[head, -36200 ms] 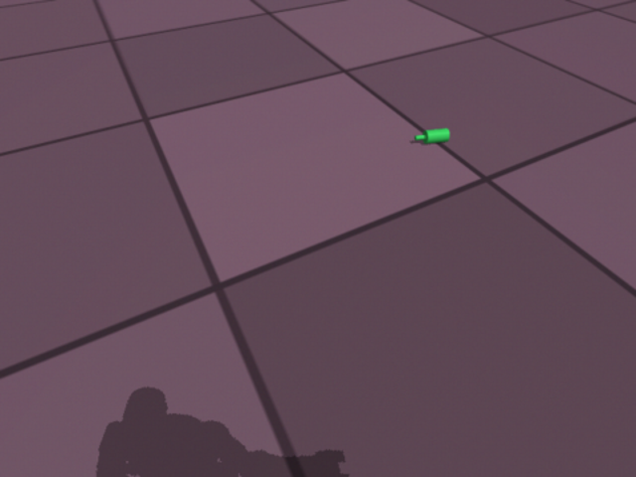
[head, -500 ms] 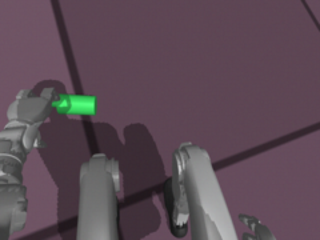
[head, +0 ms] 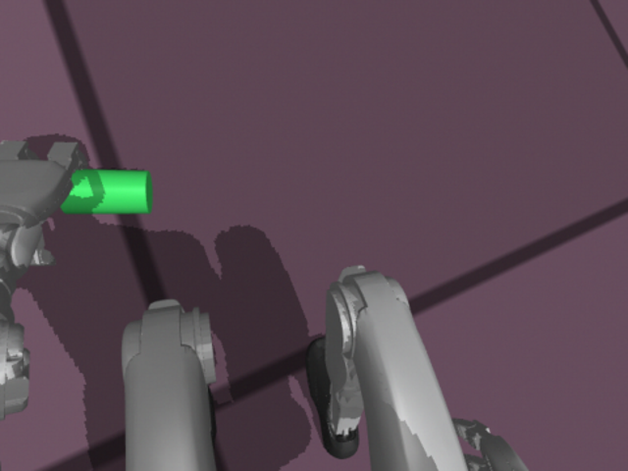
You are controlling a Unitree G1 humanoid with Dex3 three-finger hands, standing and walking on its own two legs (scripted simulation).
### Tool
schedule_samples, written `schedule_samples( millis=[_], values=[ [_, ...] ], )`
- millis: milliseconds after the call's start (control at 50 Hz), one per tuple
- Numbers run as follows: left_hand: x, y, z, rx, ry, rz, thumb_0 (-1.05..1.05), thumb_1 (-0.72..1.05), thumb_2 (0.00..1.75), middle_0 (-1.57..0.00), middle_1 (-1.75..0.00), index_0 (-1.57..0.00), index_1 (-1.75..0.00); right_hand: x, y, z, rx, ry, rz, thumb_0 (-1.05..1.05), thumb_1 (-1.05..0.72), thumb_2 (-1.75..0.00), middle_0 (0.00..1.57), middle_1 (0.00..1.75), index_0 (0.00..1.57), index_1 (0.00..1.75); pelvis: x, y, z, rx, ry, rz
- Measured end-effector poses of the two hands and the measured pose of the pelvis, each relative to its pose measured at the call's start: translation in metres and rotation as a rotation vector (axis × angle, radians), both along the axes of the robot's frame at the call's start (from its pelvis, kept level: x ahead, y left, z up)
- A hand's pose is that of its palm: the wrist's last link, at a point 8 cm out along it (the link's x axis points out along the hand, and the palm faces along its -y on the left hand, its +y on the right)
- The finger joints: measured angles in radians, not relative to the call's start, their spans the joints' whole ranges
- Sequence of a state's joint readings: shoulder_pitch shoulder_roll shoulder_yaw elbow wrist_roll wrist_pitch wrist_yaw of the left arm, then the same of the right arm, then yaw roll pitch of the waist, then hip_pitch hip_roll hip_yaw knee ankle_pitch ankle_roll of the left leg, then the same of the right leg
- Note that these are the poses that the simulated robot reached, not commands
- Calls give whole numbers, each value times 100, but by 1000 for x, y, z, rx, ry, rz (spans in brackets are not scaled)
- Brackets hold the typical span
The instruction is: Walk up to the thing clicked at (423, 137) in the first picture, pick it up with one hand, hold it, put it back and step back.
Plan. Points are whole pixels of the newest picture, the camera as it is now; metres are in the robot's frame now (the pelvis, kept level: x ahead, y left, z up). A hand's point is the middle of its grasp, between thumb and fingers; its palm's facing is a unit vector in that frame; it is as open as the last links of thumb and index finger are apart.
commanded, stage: rise first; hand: left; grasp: from above
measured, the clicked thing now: (89, 191) +0.53 +0.27 -0.31
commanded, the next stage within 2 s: none
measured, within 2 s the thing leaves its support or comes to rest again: neither
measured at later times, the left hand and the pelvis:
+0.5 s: hand (55, 207) +0.47 +0.27 -0.19, palm faces -0.48 +0.00 -0.88, open 14.0 cm; pelvis +0.01 +0.00 -0.01, yaw -1 degrees
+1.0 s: hand (58, 201) +0.48 +0.27 -0.20, palm faces -0.48 +0.00 -0.88, open 14.0 cm; pelvis +0.00 +0.00 -0.02, yaw -2 degrees
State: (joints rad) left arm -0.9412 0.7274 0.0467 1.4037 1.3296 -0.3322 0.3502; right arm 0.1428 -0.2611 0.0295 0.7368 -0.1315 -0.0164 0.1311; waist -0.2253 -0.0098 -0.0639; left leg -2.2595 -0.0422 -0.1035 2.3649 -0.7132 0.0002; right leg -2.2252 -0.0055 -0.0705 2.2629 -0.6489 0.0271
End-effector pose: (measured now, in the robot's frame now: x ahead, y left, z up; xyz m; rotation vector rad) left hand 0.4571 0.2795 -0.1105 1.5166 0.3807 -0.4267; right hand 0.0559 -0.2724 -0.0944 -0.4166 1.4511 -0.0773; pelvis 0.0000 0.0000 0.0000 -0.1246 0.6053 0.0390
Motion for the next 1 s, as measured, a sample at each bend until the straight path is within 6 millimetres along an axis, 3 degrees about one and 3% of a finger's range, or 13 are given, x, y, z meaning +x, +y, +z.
schedule_samples(
  millis=[300,1000],
  values=[
    [13,-2,-17,15,-14,12,0,-50,101,-8,-97,-8,-97,-10,0,-2,-7,46,-6,0,-91,-90,20,30,20,30,5,0,-7,-6,15,-9],
    [30,-6,-31,14,-21,15,0,-50,100,-8,-99,-9,-99,-26,4,-7,-12,59,5,0,-91,-90,20,30,20,30,2,1,-21,-22,-4,-19]
  ],
)
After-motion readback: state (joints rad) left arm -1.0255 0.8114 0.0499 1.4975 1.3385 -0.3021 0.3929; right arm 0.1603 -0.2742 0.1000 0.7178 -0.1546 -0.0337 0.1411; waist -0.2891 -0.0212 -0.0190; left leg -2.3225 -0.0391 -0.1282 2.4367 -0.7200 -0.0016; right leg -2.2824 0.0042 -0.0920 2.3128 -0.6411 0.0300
